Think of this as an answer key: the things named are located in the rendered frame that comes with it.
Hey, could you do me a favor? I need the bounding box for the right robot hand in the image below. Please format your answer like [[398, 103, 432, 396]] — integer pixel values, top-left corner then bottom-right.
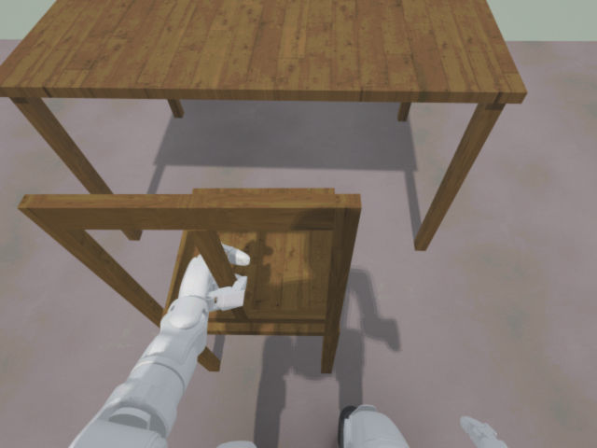
[[460, 416, 507, 448]]

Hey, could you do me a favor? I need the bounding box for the left robot hand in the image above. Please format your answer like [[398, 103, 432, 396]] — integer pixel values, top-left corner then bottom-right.
[[178, 242, 250, 312]]

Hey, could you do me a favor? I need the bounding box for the robot right shin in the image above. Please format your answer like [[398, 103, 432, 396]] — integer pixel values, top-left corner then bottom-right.
[[351, 405, 377, 415]]

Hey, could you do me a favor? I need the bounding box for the right robot thigh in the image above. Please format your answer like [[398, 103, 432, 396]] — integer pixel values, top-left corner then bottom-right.
[[343, 411, 410, 448]]

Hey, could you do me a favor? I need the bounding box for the chair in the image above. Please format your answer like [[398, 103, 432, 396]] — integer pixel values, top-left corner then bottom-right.
[[18, 188, 362, 373]]

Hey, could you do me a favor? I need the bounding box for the table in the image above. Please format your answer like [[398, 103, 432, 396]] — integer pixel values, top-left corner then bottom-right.
[[0, 0, 528, 251]]

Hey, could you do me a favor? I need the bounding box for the robot left upper arm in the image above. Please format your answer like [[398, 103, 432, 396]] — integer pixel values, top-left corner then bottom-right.
[[74, 419, 168, 448]]

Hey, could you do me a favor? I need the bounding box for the robot left forearm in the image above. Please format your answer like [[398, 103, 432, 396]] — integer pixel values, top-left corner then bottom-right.
[[68, 296, 209, 448]]

